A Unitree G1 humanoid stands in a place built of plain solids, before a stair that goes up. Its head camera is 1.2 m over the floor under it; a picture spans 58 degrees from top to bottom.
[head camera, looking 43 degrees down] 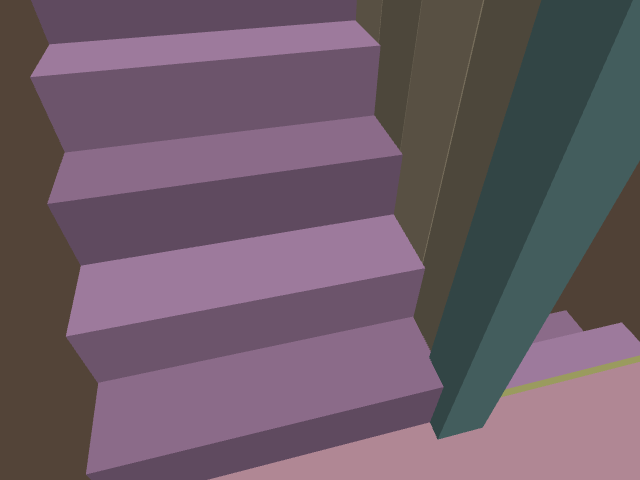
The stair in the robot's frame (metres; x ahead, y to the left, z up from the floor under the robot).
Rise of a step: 0.20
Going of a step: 0.22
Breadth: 0.85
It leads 14 degrees to the left of straight ahead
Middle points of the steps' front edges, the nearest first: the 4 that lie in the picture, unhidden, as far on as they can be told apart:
0.44 0.09 0.20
0.65 0.14 0.40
0.87 0.20 0.60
1.08 0.25 0.80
